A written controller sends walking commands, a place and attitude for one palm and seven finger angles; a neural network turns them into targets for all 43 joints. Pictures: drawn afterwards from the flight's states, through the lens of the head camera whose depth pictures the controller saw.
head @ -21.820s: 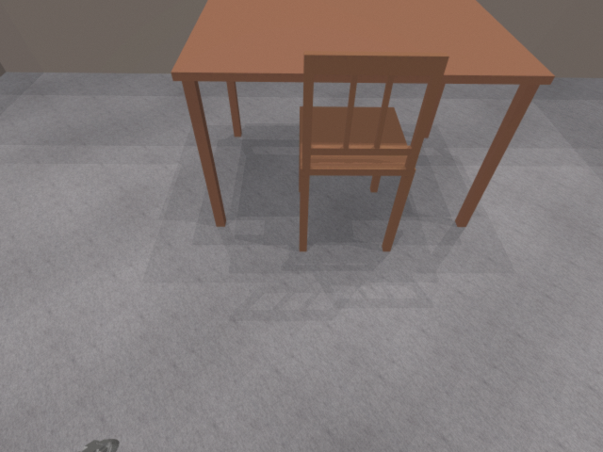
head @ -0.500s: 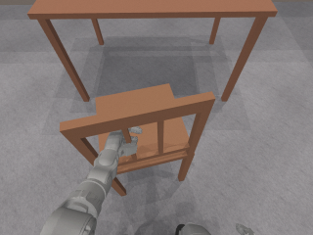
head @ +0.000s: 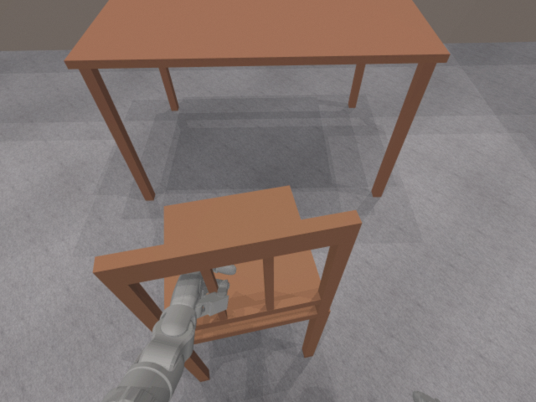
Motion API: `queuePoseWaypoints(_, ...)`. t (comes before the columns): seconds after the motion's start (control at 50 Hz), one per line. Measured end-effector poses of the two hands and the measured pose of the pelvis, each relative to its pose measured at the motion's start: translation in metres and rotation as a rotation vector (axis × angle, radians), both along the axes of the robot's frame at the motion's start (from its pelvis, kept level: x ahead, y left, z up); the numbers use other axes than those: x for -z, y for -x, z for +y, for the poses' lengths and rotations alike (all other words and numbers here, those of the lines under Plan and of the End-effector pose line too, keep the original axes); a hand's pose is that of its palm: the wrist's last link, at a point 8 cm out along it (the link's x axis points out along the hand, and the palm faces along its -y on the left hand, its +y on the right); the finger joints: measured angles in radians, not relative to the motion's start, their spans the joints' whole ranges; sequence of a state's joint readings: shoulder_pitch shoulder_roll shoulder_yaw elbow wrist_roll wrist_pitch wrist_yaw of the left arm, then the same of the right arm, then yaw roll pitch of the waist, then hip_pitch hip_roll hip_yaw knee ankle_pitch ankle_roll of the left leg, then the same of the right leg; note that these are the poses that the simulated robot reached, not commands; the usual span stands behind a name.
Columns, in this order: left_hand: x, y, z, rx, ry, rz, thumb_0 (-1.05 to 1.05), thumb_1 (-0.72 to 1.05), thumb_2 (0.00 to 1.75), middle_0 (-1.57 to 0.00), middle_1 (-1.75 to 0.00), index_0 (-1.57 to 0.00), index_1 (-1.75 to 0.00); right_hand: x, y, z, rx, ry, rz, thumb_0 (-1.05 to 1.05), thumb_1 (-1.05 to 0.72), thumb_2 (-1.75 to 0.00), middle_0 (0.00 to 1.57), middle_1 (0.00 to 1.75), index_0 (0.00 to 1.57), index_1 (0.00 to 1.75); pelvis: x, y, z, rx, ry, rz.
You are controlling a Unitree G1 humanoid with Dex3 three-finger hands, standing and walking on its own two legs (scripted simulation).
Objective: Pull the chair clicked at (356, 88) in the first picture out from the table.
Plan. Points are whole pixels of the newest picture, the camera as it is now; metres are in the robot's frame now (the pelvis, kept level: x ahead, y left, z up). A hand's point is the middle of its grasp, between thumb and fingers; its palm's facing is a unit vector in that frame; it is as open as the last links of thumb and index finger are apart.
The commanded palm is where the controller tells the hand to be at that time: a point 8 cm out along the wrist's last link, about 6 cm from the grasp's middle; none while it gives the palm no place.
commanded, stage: stop walking, hand still on the chair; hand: left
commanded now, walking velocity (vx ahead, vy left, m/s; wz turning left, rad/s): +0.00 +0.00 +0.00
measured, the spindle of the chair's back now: (215, 293) +0.31 +0.12 -0.11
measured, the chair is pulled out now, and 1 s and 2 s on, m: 0.61 0.61 0.61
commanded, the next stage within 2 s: open the thumb and straighten the fingers in 0.40 s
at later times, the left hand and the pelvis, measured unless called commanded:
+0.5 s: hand (223, 297) +0.29 +0.09 -0.06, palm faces -0.08 -0.99 -0.13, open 4.9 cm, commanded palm +0.27 +0.15 -0.05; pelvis +0.01 +0.00 +0.00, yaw +0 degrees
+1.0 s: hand (216, 289) +0.30 +0.11 -0.06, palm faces -0.09 -0.99 -0.11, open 14.2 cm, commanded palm +0.29 +0.16 -0.04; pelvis +0.01 +0.00 -0.03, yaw +2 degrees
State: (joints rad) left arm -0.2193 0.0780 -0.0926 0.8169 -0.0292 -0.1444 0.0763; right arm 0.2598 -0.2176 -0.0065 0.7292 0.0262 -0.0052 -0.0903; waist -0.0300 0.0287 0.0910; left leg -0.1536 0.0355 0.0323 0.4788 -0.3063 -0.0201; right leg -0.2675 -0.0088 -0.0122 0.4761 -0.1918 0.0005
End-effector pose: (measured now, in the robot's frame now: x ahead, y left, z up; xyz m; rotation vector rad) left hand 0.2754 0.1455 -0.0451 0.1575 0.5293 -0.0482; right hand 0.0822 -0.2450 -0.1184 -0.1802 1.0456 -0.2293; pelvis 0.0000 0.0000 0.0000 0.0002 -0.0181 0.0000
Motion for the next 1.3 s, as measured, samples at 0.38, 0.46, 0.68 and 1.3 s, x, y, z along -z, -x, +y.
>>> queuePoseWaypoints(0.38, 0.000, 0.000, 0.000, -0.003, 0.004, 0.005, 0.03, 0.75, 0.83, -0.23, -1.22, -0.50, -1.44, -0.021, -0.062, 0.007, -0.049, 0.002, -0.141, 0.01, -0.90, -0.90, 0.20, 0.30, 0.21, 0.30, -0.001, -0.009, -0.002, 0.007, -0.003, 0.006)
queuePoseWaypoints(0.46, 0.000, 0.000, 0.000, -0.004, 0.005, 0.006, 0.03, 0.75, 0.83, -0.23, -1.22, -0.50, -1.44, -0.019, -0.055, 0.005, -0.039, 0.007, -0.111, 0.01, -0.90, -0.90, 0.20, 0.30, 0.21, 0.30, -0.002, -0.010, -0.002, 0.005, -0.001, 0.008)
queuePoseWaypoints(0.68, -0.001, -0.005, 0.007, 0.011, 0.042, -0.039, 0.02, 0.53, 0.72, -0.34, -1.32, -0.50, -1.44, -0.011, -0.030, -0.008, -0.015, -0.016, -0.090, 0.01, -0.90, -0.90, 0.20, 0.30, 0.21, 0.30, 0.009, -0.009, -0.002, -0.022, -0.005, 0.112)
queuePoseWaypoints(1.3, 0.000, -0.008, 0.017, -0.009, 0.024, 0.004, -0.01, -0.53, 0.20, -0.04, -0.12, -0.04, -0.12, 0.007, -0.065, 0.001, -0.099, -0.026, -0.200, 0.01, -0.90, -0.90, 0.20, 0.30, 0.21, 0.30, 0.032, -0.010, -0.001, -0.049, -0.005, 0.185)
